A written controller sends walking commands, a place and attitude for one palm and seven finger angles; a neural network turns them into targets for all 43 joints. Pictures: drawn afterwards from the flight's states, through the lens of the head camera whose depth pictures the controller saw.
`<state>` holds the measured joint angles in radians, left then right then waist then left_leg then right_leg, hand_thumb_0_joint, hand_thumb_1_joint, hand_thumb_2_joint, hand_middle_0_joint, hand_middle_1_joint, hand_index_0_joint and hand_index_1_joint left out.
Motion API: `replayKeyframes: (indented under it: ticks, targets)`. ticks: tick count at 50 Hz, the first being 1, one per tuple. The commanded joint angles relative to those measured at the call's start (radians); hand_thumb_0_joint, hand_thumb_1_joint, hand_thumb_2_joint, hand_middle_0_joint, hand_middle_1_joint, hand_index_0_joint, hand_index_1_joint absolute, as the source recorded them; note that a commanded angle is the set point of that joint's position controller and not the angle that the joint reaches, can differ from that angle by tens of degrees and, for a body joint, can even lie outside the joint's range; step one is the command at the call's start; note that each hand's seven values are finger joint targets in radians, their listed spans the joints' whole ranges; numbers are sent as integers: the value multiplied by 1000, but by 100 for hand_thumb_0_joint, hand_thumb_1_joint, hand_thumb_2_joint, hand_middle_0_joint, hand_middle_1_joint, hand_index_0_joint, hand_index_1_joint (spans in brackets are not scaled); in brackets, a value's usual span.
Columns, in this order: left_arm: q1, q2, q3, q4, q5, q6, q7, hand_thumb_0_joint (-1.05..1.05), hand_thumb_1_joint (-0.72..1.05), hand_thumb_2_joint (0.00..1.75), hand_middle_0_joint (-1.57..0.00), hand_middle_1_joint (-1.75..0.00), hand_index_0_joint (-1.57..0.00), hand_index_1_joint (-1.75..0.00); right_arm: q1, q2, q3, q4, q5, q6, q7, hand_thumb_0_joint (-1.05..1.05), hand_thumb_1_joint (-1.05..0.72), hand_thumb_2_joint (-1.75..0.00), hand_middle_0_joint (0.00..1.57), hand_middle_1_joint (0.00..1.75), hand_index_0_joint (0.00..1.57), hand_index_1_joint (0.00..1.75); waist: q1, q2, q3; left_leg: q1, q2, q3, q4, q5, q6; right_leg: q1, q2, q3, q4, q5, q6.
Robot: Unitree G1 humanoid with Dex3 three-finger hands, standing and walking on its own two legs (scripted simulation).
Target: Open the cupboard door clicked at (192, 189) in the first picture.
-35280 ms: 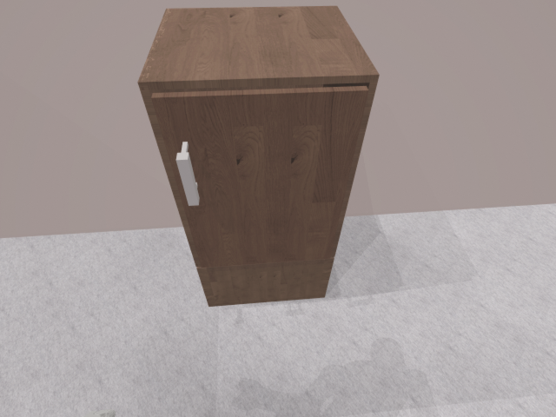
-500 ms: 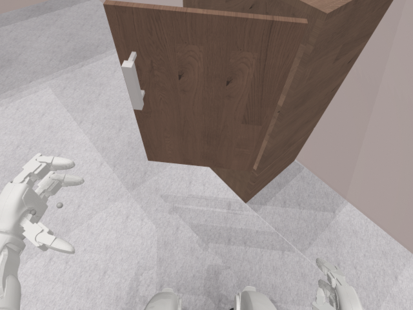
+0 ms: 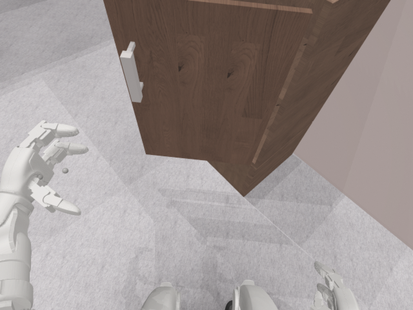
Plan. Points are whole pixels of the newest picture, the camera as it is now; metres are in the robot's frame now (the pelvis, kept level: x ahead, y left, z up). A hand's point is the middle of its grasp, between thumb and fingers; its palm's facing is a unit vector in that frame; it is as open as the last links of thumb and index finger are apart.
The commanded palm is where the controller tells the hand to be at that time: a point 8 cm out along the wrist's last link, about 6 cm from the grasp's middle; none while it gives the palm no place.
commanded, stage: move the hooked fingers beside the handle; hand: left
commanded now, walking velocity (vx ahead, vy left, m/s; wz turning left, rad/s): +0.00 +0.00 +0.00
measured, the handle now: (134, 73) +0.63 +0.20 +0.04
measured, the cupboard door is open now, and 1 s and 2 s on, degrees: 43 43 43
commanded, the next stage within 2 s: none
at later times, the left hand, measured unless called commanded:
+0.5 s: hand (80, 130) +0.43 +0.27 +0.06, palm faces -0.05 -1.00 +0.00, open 14.0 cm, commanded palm +0.42 +0.31 +0.05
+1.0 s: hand (94, 98) +0.52 +0.26 +0.06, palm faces -0.07 -1.00 -0.01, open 14.0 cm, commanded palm +0.52 +0.30 +0.05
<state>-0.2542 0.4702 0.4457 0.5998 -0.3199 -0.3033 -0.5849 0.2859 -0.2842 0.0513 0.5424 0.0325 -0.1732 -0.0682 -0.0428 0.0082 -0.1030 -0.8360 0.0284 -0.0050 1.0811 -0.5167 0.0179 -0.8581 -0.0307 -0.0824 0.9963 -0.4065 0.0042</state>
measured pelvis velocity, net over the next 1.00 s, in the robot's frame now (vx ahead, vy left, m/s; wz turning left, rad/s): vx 0.00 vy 0.01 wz -0.04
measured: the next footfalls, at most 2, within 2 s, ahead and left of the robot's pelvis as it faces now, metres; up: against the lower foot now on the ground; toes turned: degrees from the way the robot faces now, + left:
none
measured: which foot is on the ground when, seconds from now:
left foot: down 0.00-1.00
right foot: down 0.00-1.00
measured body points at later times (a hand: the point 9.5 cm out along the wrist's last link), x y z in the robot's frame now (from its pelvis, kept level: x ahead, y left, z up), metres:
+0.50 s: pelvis +0.00 +0.00 -0.01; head +0.12 +0.03 +0.42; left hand +0.43 +0.32 +0.06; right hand +0.07 -0.27 -0.11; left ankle +0.00 +0.10 -0.67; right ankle +0.04 -0.13 -0.67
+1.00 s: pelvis +0.00 +0.01 -0.02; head +0.16 +0.04 +0.39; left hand +0.52 +0.32 +0.06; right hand +0.00 -0.27 -0.12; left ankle +0.00 +0.10 -0.67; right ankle +0.04 -0.13 -0.67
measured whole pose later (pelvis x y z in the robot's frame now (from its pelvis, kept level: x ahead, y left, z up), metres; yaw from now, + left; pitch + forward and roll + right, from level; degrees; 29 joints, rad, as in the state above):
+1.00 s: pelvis +0.00 +0.01 -0.02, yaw -2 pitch +26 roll -5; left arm -0.97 0.80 0.54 1.23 -0.10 -0.33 -0.55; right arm 0.37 -0.30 0.08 0.59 0.00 0.04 -0.03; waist -0.20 0.02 -0.09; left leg -1.11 0.06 -0.01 1.19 -0.54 0.03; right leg -1.12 0.00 -0.08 1.06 -0.39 0.01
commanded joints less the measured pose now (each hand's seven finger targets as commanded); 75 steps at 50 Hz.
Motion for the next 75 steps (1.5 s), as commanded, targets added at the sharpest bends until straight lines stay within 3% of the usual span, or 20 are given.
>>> replayKeyframes:
  ticks: [1, 5, 11, 17, 21, 26, 28, 31, 32, 37, 41, 44, 45, 50, 54, 61, 62, 69, 72, 75]
  targets:
    - [-226, 297, 100, -136, -22, -54, 6, 0, -50, 30, -30, -120, -30, -120, 53, -170, -77, -117, 0, -28, -5, 0, -90, -90, 20, 30, 20, 30, 11, 83, -334, 151, -19, -32, -180, 374, -13, 226, 48, 30, -87, 201, -38]
    - [-355, 312, 95, -35, -1, -68, 14, 0, -50, 30, -30, -120, -30, -120, 72, -179, -78, -95, 1, -8, -3, 0, -90, -90, 20, 30, 20, 30, -20, 46, -287, 97, -16, -28, -174, 284, -6, 183, 48, 37, -96, 143, -31]
    - [-525, 358, 85, 1, 21, -120, -14, 0, -50, 30, -30, -120, -30, -120, 105, -183, -80, -67, -3, 13, -6, 0, -90, -90, 20, 30, 20, 30, -34, 122, -376, 133, -15, -27, -142, 339, -1, 169, 51, 52, -70, 183, -38]
    - [-608, 412, 111, 93, 45, -114, -16, 0, -50, 30, -30, -120, -30, -120, 136, -187, -82, -42, -7, 46, -2, 0, -90, -90, 20, 30, 20, 30, -34, 150, -428, 170, -8, -35, -132, 398, -6, 148, 51, 47, -65, 211, -35]
    - [-713, 463, 126, 222, 71, -103, 1, 0, -50, 30, -30, -120, -30, -120, 149, -193, -75, -32, -7, 70, -1, 0, -90, -90, 20, 30, 20, 30, -57, 84, -360, 62, -9, -32, -116, 320, 8, 136, 54, 51, -60, 177, -33]
    - [-821, 470, 100, 245, 105, -134, 4, 0, -50, 30, -30, -120, -30, -120, 178, -194, -77, -26, -15, 95, 7, 0, -90, -90, 20, 30, 20, 30, -75, 151, -434, 120, -5, -37, -94, 387, 5, 96, 58, 50, -37, 212, -33]
    - [-827, 524, 133, 274, 117, -138, 1, 0, -50, 30, -30, -120, -30, -120, 190, -203, -76, -18, -17, 111, 10, 0, -90, -90, 20, 30, 20, 30, -72, 149, -469, 129, 0, -42, -86, 412, 3, 98, 59, 50, -33, 225, -31]
    - [-862, 523, 134, 323, 110, -130, -9, 0, -50, 30, -30, -120, -30, -120, 201, -203, -74, -15, -18, 127, 11, 0, -90, -90, 20, 30, 20, 30, -87, 134, -471, 100, 0, -41, -70, 416, 10, 96, 62, 51, -28, 240, -30]
    - [-868, 566, 161, 354, 120, -120, -10, 0, -50, 30, -30, -120, -30, -120, 210, -209, -72, -11, -18, 136, 11, 0, -90, -90, 20, 30, 20, 30, -87, 110, -472, 74, 0, -38, -68, 399, 11, 106, 62, 53, -30, 237, -25]
    - [-970, 581, 127, 343, 159, -114, 3, 0, -50, 30, -30, -120, -30, -120, 234, -211, -68, -1, -25, 158, 14, 0, -90, -90, 20, 30, 20, 30, -110, 208, -492, 149, 9, -58, -59, 458, 3, 19, 65, 41, -22, 227, -26]
    - [-1049, 587, 124, 359, 158, -122, 17, 0, -50, 30, -30, -120, -30, -120, 246, -214, -64, 5, -29, 173, 14, 0, -90, -90, 20, 30, 20, 30, -141, 177, -501, 137, 11, -73, -41, 453, 6, -4, 69, 35, -15, 218, -26]
    - [-1068, 608, 123, 404, 180, -102, 21, 0, -50, 30, -30, -120, -30, -120, 258, -216, -58, 11, -31, 187, 17, 0, -90, -90, 20, 30, 20, 30, -143, 218, -504, 134, 12, -75, -42, 449, 3, -19, 68, 33, -17, 207, -24]
    - [-1069, 618, 128, 430, 186, -91, 25, 0, -50, 30, -30, -120, -30, -120, 262, -218, -55, 11, -32, 190, 17, 0, -90, -90, 20, 30, 20, 30, -151, 186, -489, 105, 12, -72, -36, 430, 9, -15, 69, 35, -19, 207, -21]
    - [-1128, 684, 141, 433, 224, -76, 41, 0, -50, 30, -30, -120, -30, -120, 282, -219, -46, 5, -39, 212, 20, 0, -90, -90, 20, 30, 20, 30, -159, 243, -508, 111, 15, -74, -25, 464, 8, -30, 71, 33, -14, 224, -22]
    - [-1198, 710, 137, 472, 237, -70, 50, 0, -50, 30, -30, -120, -30, -120, 297, -222, -36, 5, -40, 224, 19, 0, -90, -90, 20, 30, 20, 30, -191, 219, -496, 80, 18, -81, -11, 440, 13, -51, 77, 30, -11, 210, -20]
    - [-1282, 771, 131, 510, 274, -49, 46, 0, -50, 30, -30, -120, -30, -120, 323, -225, -19, 6, -46, 240, 20, 0, -90, -90, 20, 30, 20, 30, -217, 293, -537, 85, 21, -88, 22, 501, 11, -79, 81, 23, 11, 249, -24]
    - [-1284, 772, 124, 540, 280, -36, 44, 0, -50, 30, -30, -120, -30, -120, 327, -229, -16, 9, -46, 244, 20, 0, -90, -90, 20, 30, 20, 30, -231, 265, -523, 73, 25, -91, 23, 489, 13, -90, 83, 19, 8, 239, -19]
    - [-1222, 799, 168, 452, 280, -28, 37, 0, -50, 30, -30, -120, -30, -120, 359, -229, -26, -4, -58, 270, 35, 0, -90, -90, 20, 30, 20, 30, -195, 339, -627, 180, 36, -107, 27, 647, -4, -93, 85, 8, 15, 294, -22]
    - [-1210, 760, 163, 436, 259, -28, 34, 0, -50, 30, -30, -120, -30, -120, 359, -227, -33, -2, -56, 276, 42, 0, -90, -90, 20, 30, 20, 30, -206, 295, -603, 179, 40, -107, 19, 630, 2, -90, 92, 6, 2, 294, -20]
    - [-1256, 765, 163, 381, 258, -35, 47, 0, -50, 30, -30, -120, -30, -120, 360, -224, -35, 8, -56, 277, 45, 0, -90, -90, 20, 30, 20, 30, -209, 331, -605, 192, 38, -107, 11, 624, 1, -87, 91, 8, -4, 289, -20]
